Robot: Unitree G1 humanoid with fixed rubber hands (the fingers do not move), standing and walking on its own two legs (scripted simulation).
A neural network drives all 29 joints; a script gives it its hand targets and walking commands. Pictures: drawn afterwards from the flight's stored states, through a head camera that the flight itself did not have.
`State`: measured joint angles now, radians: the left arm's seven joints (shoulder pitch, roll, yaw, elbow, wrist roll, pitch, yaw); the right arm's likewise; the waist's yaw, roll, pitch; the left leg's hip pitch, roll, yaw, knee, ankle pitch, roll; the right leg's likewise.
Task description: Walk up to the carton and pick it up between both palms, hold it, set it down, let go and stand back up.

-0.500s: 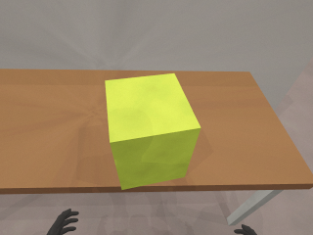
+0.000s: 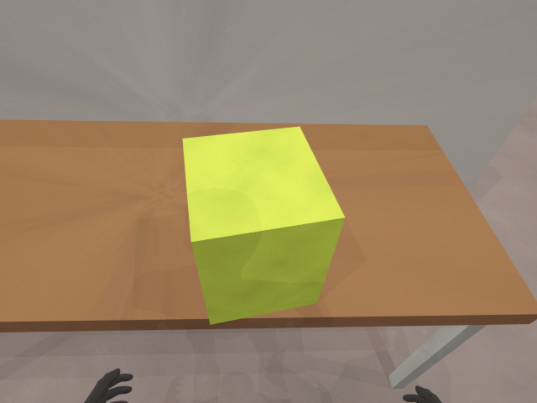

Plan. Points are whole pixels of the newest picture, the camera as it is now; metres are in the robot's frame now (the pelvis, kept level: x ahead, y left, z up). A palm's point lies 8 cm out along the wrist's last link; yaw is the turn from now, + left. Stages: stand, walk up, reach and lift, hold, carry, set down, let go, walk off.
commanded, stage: stand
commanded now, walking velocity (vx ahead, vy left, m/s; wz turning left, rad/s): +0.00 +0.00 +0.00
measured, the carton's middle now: (254, 226) +0.42 +0.05 +0.02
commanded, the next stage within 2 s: none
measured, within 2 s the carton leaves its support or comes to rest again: neither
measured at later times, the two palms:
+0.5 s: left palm out of the picture +0.12 +0.27 -0.08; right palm out of the picture +0.12 -0.25 -0.09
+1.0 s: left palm out of the picture +0.10 +0.27 -0.09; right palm out of the picture +0.10 -0.25 -0.09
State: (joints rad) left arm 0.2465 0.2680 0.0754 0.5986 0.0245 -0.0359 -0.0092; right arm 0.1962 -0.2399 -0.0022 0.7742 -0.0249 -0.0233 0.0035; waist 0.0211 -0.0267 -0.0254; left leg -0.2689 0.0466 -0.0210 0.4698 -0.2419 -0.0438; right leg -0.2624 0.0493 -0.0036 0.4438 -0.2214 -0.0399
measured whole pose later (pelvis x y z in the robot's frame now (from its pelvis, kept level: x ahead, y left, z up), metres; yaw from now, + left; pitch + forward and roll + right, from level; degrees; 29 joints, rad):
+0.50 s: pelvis -0.01 +0.00 +0.00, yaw +0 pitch +1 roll -1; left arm 0.25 0.27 0.08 0.62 0.02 -0.04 -0.01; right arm 0.20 -0.24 -0.01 0.78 -0.02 -0.02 0.00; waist 0.02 -0.03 -0.04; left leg -0.27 0.05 -0.02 0.48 -0.24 -0.04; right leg -0.26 0.05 0.00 0.45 -0.21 -0.04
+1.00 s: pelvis -0.02 +0.00 +0.00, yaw +0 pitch +0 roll -1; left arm 0.25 0.27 0.08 0.65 0.02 -0.05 -0.01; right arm 0.20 -0.24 -0.01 0.80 -0.02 -0.03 0.00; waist 0.02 -0.03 -0.04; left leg -0.27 0.05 -0.02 0.48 -0.22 -0.04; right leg -0.26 0.05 0.00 0.45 -0.19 -0.04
